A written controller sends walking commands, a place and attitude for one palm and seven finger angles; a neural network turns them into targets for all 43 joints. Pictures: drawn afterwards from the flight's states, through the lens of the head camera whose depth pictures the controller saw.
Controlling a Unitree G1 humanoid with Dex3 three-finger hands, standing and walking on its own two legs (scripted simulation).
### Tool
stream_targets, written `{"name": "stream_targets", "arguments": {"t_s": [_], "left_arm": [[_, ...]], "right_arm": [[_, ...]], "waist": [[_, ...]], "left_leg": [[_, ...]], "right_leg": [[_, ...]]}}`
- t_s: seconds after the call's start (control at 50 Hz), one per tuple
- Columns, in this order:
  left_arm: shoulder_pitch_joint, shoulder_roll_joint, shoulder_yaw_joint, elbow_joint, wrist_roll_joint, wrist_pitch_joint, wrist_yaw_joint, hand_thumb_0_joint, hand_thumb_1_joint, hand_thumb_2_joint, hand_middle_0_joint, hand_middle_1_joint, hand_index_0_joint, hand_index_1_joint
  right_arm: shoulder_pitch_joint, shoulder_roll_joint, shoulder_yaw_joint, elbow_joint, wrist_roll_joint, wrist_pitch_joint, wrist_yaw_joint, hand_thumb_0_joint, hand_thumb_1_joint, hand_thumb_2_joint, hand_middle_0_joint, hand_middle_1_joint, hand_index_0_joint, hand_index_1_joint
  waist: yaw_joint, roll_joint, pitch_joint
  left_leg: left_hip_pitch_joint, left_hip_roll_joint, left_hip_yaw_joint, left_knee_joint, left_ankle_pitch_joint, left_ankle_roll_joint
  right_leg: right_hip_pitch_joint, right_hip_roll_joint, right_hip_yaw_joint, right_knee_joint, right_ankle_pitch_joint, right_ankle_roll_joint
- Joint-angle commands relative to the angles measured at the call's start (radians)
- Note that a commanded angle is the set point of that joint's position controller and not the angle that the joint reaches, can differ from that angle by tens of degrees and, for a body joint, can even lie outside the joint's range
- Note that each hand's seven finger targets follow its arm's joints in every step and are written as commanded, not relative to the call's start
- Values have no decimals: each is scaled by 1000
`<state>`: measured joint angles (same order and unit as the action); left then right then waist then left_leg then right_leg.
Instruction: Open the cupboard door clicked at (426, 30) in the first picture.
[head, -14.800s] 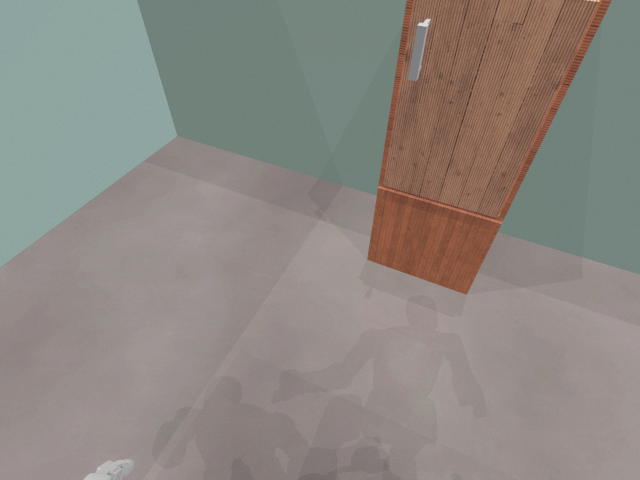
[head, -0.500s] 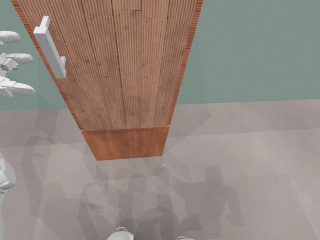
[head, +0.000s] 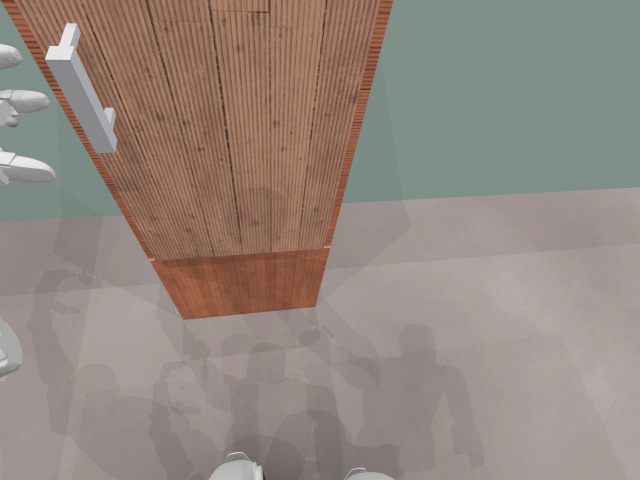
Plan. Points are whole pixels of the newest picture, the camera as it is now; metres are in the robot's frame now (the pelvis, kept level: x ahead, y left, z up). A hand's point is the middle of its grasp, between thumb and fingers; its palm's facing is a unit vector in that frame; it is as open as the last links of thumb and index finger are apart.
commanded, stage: slide the fingers in behind the handle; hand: left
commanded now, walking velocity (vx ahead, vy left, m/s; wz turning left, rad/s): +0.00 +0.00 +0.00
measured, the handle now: (89, 92) +0.54 +0.24 +0.14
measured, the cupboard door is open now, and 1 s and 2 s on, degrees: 0 0 0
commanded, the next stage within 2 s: close the thumb around the handle in 1.44 s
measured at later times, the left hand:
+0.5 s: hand (47, 128) +0.48 +0.27 +0.14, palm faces +0.07 -1.00 +0.02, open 14.0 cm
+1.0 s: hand (88, 119) +0.49 +0.23 +0.14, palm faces +0.05 -1.00 +0.01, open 13.9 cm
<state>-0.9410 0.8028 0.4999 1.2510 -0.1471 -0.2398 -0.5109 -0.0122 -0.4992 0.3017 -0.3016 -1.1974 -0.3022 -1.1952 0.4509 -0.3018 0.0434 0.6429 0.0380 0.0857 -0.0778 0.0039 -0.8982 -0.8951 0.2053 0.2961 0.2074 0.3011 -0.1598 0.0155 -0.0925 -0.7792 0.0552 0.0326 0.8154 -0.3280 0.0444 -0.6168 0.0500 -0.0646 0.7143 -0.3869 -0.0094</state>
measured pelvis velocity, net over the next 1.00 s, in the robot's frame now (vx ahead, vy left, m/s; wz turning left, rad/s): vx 0.00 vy -0.01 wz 0.00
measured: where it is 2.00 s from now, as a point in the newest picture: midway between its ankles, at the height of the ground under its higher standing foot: outside the picture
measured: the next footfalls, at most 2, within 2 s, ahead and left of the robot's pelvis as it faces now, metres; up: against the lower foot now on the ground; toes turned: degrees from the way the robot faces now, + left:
none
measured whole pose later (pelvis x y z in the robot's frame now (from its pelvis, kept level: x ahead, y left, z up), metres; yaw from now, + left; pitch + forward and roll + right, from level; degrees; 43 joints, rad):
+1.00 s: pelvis +0.00 -0.01 +0.00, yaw +0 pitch +15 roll -3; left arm -0.90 0.63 0.42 1.17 -0.15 -0.24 -0.35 -0.01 -0.50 0.30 -0.30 -1.20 -0.31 -1.20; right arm 0.43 -0.29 0.03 0.65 0.03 0.07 -0.05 0.00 -0.90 -0.90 0.20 0.30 0.21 0.30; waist -0.15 0.03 -0.10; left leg -0.72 0.06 0.03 0.80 -0.33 0.03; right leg -0.57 0.05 -0.06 0.72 -0.40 -0.03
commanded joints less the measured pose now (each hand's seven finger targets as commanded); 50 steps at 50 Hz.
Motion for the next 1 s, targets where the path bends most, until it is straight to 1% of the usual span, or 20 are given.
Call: {"name": "stream_targets", "arguments": {"t_s": [0.0,0.06,0.1,0.18,0.2,0.22,0.24,0.28,0.34,0.38,0.42,0.52,0.56,0.6,0.64,0.68,0.72,0.82,0.92,0.98], "left_arm": [[-398,272,14,-217,-16,-34,22,0,-500,300,-300,-1200,-300,-1200],[-404,287,37,-226,-15,-38,53,0,-500,300,-300,-1200,-300,-1200],[-440,298,46,-252,-10,-57,70,0,-500,300,-300,-1200,-300,-1200],[-400,265,41,-302,-5,-91,84,0,-500,300,-300,-1200,-300,-1200],[-384,279,53,-305,-4,-93,84,0,-500,300,-300,-1200,-300,-1200],[-368,228,14,-287,-6,-86,79,0,-500,300,-300,-1200,-300,-1200],[-355,223,19,-262,-13,-73,78,0,-500,300,-300,-1200,-300,-1200],[-369,199,4,-267,-25,-58,72,0,-500,300,-300,-1200,-300,-1200],[-372,164,-26,-255,-26,-29,74,0,-500,300,-300,-1200,-300,-1200],[-394,176,-16,-254,-26,-32,87,0,-500,300,-300,-1200,-300,-1200],[-426,174,-24,-253,-20,-39,102,0,-500,300,-300,-1200,-300,-1200],[-468,137,-46,-319,-12,-85,127,0,-500,300,-300,-1200,-300,-1200],[-456,120,-50,-288,-17,-78,131,0,-500,300,-300,-1200,-300,-1200],[-431,177,-5,-248,-15,-63,133,0,-500,300,-300,-1200,-300,-1200],[-418,156,-23,-237,-10,-44,135,0,-500,300,-300,-1200,-300,-1200],[-420,194,-2,-248,4,-44,147,0,-500,300,-300,-1200,-300,-1200],[-432,193,-7,-261,11,-51,159,0,-500,300,-300,-1200,-300,-1200],[-424,147,-26,-273,-2,-70,160,0,-500,300,-300,-1200,-300,-1200],[-432,75,-68,-309,-19,-67,151,0,-500,300,-300,-1200,-300,-1200],[-398,76,-47,-290,-24,-56,170,0,-500,300,-300,-1200,-300,-1200]], "right_arm": [[112,-196,-71,-70,-7,-27,-12,0,-900,-900,200,300,200,300],[110,-194,-71,-79,-6,-30,-8,0,-900,-900,200,300,200,300],[104,-192,-69,-79,-8,-33,-8,0,-900,-900,200,300,200,300],[101,-184,-73,-87,-12,-36,2,0,-900,-900,200,300,200,300],[95,-184,-73,-85,-10,-34,3,0,-900,-900,200,300,200,300],[86,-178,-71,-88,-8,-33,5,0,-900,-900,200,300,200,300],[89,-180,-71,-87,-8,-32,6,0,-900,-900,200,300,200,300],[88,-181,-73,-88,-5,-33,3,0,-900,-900,200,300,200,300],[79,-178,-73,-90,-1,-33,2,0,-900,-900,200,300,200,300],[81,-180,-71,-85,-3,-35,-1,0,-900,-900,200,300,200,300],[79,-179,-69,-79,-3,-39,-1,0,-900,-900,200,300,200,300],[80,-172,-72,-65,-9,-48,3,0,-900,-900,200,300,200,300],[80,-172,-73,-60,-10,-51,7,0,-900,-900,200,300,200,300],[84,-178,-72,-63,-7,-46,5,0,-900,-900,200,300,200,300],[79,-173,-69,-70,-5,-46,7,0,-900,-900,200,300,200,300],[86,-174,-67,-72,-7,-42,7,0,-900,-900,200,300,200,300],[83,-171,-68,-75,-7,-41,8,0,-900,-900,200,300,200,300],[89,-169,-74,-70,-7,-41,11,0,-900,-900,200,300,200,300],[86,-164,-79,-60,-7,-46,14,0,-900,-900,200,300,200,300],[89,-163,-77,-60,-9,-46,15,0,-900,-900,200,300,200,300]], "waist": [[12,187,-363],[12,148,-359],[9,168,-379],[25,202,-437],[34,213,-441],[29,221,-420],[28,168,-394],[22,137,-385],[16,141,-350],[8,109,-321],[-1,112,-318],[-1,185,-401],[-5,154,-392],[10,116,-397],[14,135,-382],[19,132,-377],[12,134,-371],[3,111,-384],[5,166,-398],[10,114,-368]], "left_leg": [[541,-5,-110,-79,322,-3],[509,-7,-104,-82,294,0],[520,-9,-99,-73,318,0],[580,-8,-99,-58,402,-7],[592,-4,-102,-57,414,-11],[586,-5,-100,-59,409,-14],[556,-5,-99,-64,380,-9],[544,-10,-95,-65,385,-2],[529,-11,-90,-76,344,-2],[502,-12,-90,-77,319,4],[499,-12,-95,-81,303,1],[585,-7,-109,-66,356,-9],[568,-9,-107,-66,335,-5],[515,-14,-94,-67,330,0],[495,-20,-83,-69,320,2],[471,-22,-79,-65,324,5],[473,-19,-76,-66,321,5],[485,-18,-75,-63,322,7],[542,-18,-79,-65,340,2],[512,-19,-77,-69,341,7]], "right_leg": [[-96,23,15,-89,230,-7],[-67,23,20,-89,227,-4],[-53,22,28,-81,256,-3],[-41,27,23,-63,305,-9],[-46,26,22,-62,308,-9],[-54,26,19,-64,301,-9],[-43,26,18,-70,296,-6],[-22,26,18,-71,315,-7],[-37,21,21,-84,297,-2],[-36,19,24,-88,283,-4],[-41,17,25,-87,272,-2],[-61,17,25,-73,279,-7],[-54,18,26,-78,275,-5],[-3,15,32,-73,303,-2],[6,12,35,-78,312,-1],[23,11,38,-73,324,-2],[19,12,40,-75,327,2],[24,17,43,-79,334,3],[-1,18,36,-82,328,-3],[14,20,32,-83,336,-3]]}}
